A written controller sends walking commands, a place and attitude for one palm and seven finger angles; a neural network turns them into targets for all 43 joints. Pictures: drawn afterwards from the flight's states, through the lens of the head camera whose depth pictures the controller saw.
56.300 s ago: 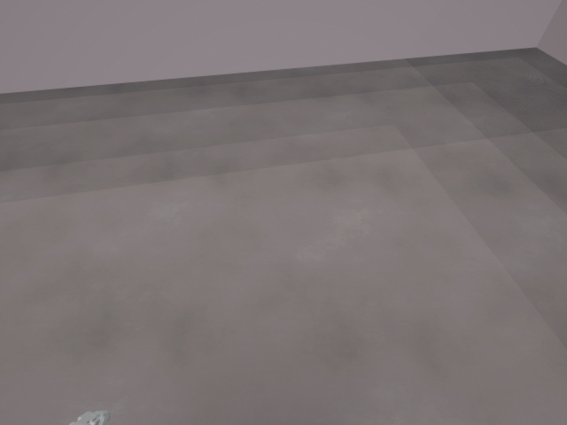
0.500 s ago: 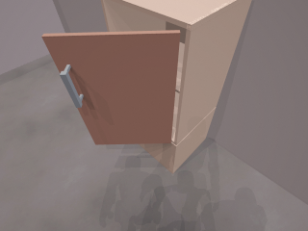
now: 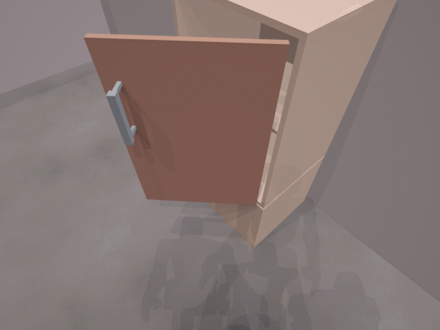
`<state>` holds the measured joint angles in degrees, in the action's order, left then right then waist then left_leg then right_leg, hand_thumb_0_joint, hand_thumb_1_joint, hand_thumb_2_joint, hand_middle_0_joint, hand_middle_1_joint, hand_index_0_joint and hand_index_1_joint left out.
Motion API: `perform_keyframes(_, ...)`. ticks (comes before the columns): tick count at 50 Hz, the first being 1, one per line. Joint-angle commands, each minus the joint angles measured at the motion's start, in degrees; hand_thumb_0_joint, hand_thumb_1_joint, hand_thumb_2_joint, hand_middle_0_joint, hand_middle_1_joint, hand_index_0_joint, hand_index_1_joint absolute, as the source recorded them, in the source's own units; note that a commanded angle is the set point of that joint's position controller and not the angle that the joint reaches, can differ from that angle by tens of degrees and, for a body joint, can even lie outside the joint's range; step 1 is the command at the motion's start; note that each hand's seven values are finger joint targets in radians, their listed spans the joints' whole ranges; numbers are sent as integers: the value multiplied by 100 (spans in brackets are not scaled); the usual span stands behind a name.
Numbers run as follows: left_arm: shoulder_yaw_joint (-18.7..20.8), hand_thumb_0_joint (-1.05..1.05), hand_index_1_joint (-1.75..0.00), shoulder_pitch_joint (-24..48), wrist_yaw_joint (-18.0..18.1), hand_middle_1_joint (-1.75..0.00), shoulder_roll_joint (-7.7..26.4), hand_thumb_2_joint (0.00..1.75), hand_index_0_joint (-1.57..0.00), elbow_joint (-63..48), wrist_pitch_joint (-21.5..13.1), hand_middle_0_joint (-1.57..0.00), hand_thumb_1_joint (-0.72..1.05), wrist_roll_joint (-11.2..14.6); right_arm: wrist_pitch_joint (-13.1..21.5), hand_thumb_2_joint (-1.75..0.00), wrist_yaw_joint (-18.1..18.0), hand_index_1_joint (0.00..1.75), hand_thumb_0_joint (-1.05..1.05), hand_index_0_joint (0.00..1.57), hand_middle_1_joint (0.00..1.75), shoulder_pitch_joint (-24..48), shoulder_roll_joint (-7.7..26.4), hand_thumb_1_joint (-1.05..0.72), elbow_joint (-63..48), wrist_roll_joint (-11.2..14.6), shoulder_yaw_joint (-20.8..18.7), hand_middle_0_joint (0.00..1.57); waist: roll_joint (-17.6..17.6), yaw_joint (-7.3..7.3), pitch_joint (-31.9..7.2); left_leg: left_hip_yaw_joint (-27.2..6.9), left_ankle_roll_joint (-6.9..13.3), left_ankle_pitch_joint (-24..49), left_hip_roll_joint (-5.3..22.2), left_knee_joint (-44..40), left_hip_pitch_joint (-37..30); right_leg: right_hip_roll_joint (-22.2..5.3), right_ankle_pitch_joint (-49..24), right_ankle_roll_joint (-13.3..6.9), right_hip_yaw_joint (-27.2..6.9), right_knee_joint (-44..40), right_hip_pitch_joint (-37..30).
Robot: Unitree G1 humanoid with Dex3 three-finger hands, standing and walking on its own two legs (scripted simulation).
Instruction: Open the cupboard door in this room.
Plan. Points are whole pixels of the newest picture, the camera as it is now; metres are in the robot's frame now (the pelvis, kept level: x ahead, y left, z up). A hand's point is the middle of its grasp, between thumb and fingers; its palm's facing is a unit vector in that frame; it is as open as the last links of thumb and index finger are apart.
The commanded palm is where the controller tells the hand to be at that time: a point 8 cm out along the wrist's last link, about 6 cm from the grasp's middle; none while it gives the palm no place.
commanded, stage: shuffle to correct the standing spot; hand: left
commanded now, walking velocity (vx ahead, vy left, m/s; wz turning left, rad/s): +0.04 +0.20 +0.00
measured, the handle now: (124, 114) +0.55 +0.28 +0.06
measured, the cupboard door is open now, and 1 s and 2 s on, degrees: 45 45 45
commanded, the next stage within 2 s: come to a stop and stand still in 0.18 s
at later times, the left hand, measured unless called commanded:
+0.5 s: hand out of the picture +0.02 +0.25 -0.17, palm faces +0.02 -0.97 -0.23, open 7.4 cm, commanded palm none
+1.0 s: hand out of the picture +0.04 +0.27 -0.17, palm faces -0.04 -0.98 -0.22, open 7.3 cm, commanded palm none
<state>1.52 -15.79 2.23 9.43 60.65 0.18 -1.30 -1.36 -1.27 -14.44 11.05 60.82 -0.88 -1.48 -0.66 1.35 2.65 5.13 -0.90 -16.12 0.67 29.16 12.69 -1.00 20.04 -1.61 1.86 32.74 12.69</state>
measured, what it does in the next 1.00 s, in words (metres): steps on the spot: left foot, then right foot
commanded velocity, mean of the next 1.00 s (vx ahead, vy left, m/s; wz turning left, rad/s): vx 0.01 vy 0.05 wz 0.00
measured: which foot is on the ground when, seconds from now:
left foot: down 0.00-0.26, up 0.28-0.50, down 0.52-1.00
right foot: down 0.00-0.52, up 0.54-0.66, down 0.68-1.00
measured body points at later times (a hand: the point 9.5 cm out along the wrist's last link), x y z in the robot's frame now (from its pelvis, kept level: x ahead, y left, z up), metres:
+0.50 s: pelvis +0.00 +0.06 +0.00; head +0.03 +0.06 +0.45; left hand +0.02 +0.30 -0.15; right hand +0.07 -0.18 -0.15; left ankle +0.03 +0.20 -0.72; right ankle -0.03 -0.07 -0.73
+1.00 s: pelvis +0.01 +0.09 +0.00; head +0.02 +0.08 +0.45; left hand +0.04 +0.32 -0.15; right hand +0.02 -0.14 -0.16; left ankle +0.03 +0.21 -0.73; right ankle -0.01 -0.03 -0.73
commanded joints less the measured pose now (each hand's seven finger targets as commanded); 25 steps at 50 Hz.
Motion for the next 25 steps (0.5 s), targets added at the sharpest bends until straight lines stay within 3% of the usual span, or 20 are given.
perform_keyframes(1, 286, 0, -30, -14, 54, -30, 862, 90, -20, -455, 43, -20, 90, -14, 123, -90, 1, 30, 0, 20, 30, -528, 584, -90, -334, -44, -160, 20, 525, -127, -182, -579, 373, 1628, 839, -495, -638, -656, -1067, -211, -426, 113, 727)
perform_keyframes(2, 247, 0, -30, 122, 41, -30, 690, 90, -20, -516, 90, -20, 90, -27, 110, -90, -4, 30, 0, 20, 30, -550, 711, -90, -389, -60, -169, 20, 1121, -142, -80, -1069, 752, 1899, 1232, -789, -567, -283, 173, -20, 69, 638, 977)
perform_keyframes(3, 211, 0, -30, 226, 36, -30, 571, 90, -20, -565, 125, -20, 90, -29, 94, -90, -13, 30, 0, 20, 30, -575, 730, -90, -434, -58, -168, 20, 1229, -187, 39, -1363, 1080, 1871, 1467, -1103, -401, -145, 1178, 37, 177, 1420, 1240)
perform_keyframes(5, 182, 0, -30, 225, 21, -30, 444, 90, -20, -612, 141, -20, 90, -24, 91, -90, -25, 30, 0, 20, 30, -390, 648, -90, -578, -66, -142, 20, 933, -103, 43, -1444, 1402, 2096, 1559, -1076, -290, -272, 1397, -36, 109, 2192, 1421)
perform_keyframes(7, 153, 0, -30, 88, 10, -30, 345, 90, -20, -567, 131, -20, 90, -23, 81, -90, -9, 30, 0, 20, 30, -178, 678, -90, -708, -113, -132, 20, 815, -8, -145, -1075, 1339, 2444, 1378, -924, -174, -348, 1158, -31, 232, 1964, 1086)
perform_keyframes(9, 135, 0, -30, -111, 11, -30, 294, 90, -20, -522, 110, -20, 90, -14, 74, -90, -4, 30, 0, 20, 30, -129, 716, -90, -761, -104, -136, 20, 651, 76, -277, -861, 1222, 2577, 1219, -702, -58, -334, 718, 18, 338, 1173, 595)
perform_keyframes(11, 165, 0, -30, -531, 31, -30, 432, 90, -20, -435, 23, -20, 90, -32, 83, -90, 3, 30, 0, 20, 30, -38, 692, -90, -803, -52, -137, 20, 197, 298, -412, -681, 891, 2083, 980, -94, 232, -524, -494, 19, 212, -377, -255)
perform_keyframes(12, 236, 0, -30, -738, 79, -30, 830, 90, -20, -397, -41, -20, 90, -74, 85, -90, 32, 30, 0, 20, 30, -14, 526, -90, -895, 9, -149, 20, -893, 334, -406, -231, 477, 835, 425, 664, 1107, -1501, -1372, -308, -1100, -1002, -905)
perform_keyframes(13, 343, 0, -30, -912, 88, -30, 1326, 90, -20, -398, -67, -20, 90, -73, 72, -90, 73, 30, 0, 20, 30, 121, 409, -90, -1051, -12, -168, 20, -1627, 367, -227, 109, 85, -1193, -169, 1612, 2029, -2790, -2827, -1004, -2433, -1325, -1191)
perform_keyframes(14, 352, 0, -30, -1106, 106, -30, 1335, 90, -20, -374, -113, -20, 90, -42, 10, -90, 66, 30, 0, 20, 30, 376, 503, -90, -1063, -68, -179, 20, -1244, 480, -210, -379, 16, -1687, -9, 2600, 2100, -2944, -3314, -1345, -2552, -1351, -941)
perform_keyframes(15, 363, 0, -30, -922, 142, -30, 1254, 90, -20, -395, -123, -20, 90, -64, -13, -90, 72, 30, 0, 20, 30, 385, 402, -90, -1048, -65, -189, 20, -1220, 338, -171, -558, 0, -1634, 47, 3081, 2277, -2745, -3549, -1360, -2307, -1202, -931)
perform_keyframes(16, 321, 0, -30, -630, 128, -30, 1115, 90, -20, -475, -134, -20, 90, -79, 8, -90, 95, 30, 0, 20, 30, 361, 368, -90, -986, -47, -172, 20, -1230, 230, -67, -636, -4, -1381, 132, 3256, 2310, -2396, -3580, -1216, -1768, -1100, -783)
perform_keyframes(17, 283, 0, -30, -388, 97, -30, 1025, 90, -20, -558, -134, -20, 90, -97, 20, -90, 129, 30, 0, 20, 30, 292, 310, -90, -927, -28, -166, 20, -1213, 101, -31, -536, -27, -1130, 136, 3114, 2088, -2052, -3561, -1009, -1158, -1047, -568)
perform_keyframes(18, 280, 0, -30, -188, 69, -30, 1020, 90, -20, -638, -132, -20, 90, -111, 25, -90, 155, 30, 0, 20, 30, 199, 223, -90, -892, 0, -150, 20, -1288, 4, -69, -400, -43, -1000, 133, 2658, 1711, -1848, -3330, -854, -767, -1053, -303)
perform_keyframes(21, 307, 0, -30, -20, 3, -30, 1127, 90, -20, -698, -86, -20, 90, -99, 72, -90, 174, 30, 0, 20, 30, 78, 36, -90, -752, 30, -110, 20, -1124, -41, -18, 78, -75, -259, -99, 1136, 538, -1429, -2203, -565, -364, -1019, 392)
perform_keyframes(23, 321, 0, -30, 12, -12, -30, 1137, 90, -20, -645, -15, -20, 90, -38, 140, -90, 146, 30, 0, 20, 30, -315, 73, -90, -561, 3, -95, 20, -798, -197, -158, 211, -88, 541, -114, -34, -401, -1147, -1290, -296, -214, -551, 699)
perform_keyframes(24, 282, 0, -30, -37, -27, -30, 965, 90, -20, -654, 31, -20, 90, -24, 191, -90, 119, 30, 0, 20, 30, -545, 295, -90, -487, -12, -126, 20, -139, -246, -271, -80, -35, 938, 177, -371, -743, -886, -704, -119, -30, 31, 811)
perform_keyframes(25, 229, 0, -30, -172, -47, -30, 629, 90, -20, -735, 88, -20, 90, -3, 238, -90, 88, 30, 0, 20, 30, -669, 665, -90, -534, -60, -192, 20, 1043, -194, -333, -1287, 371, 1872, 1118, -696, -674, -401, 508, 175, 318, 652, 1038)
